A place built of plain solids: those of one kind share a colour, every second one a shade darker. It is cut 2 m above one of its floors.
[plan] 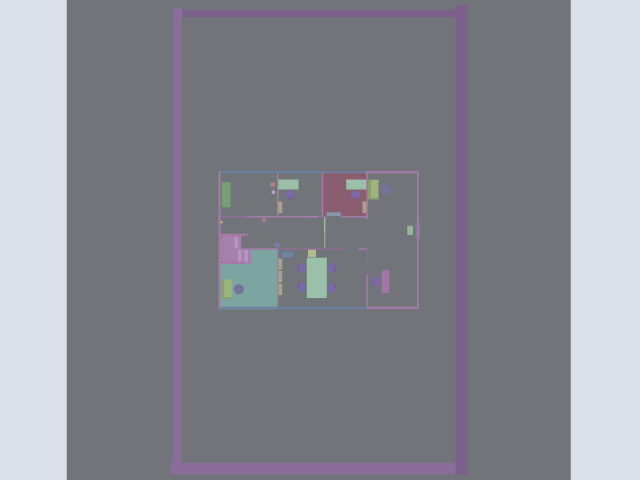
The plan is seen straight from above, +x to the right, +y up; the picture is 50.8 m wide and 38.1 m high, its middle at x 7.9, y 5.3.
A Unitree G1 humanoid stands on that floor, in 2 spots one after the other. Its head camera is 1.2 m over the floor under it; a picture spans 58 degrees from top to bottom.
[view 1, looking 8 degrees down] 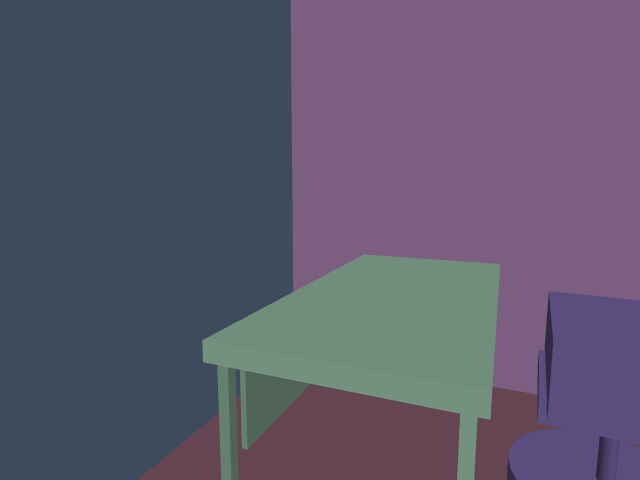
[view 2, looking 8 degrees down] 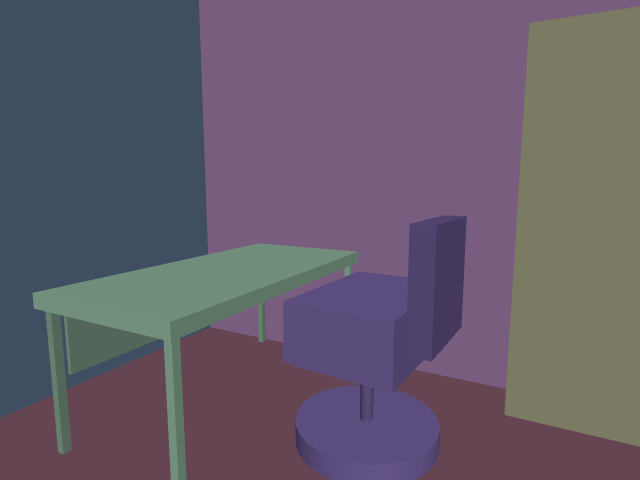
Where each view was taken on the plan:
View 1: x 8.99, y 9.30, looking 23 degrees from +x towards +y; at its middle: wall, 2.84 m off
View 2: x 8.99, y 8.21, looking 28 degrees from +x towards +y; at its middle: wall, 2.96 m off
